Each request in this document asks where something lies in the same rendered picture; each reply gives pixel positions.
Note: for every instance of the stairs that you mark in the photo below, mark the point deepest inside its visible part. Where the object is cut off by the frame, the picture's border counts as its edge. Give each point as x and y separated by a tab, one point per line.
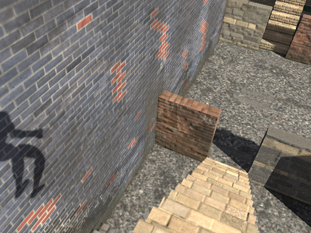
281	26
214	198

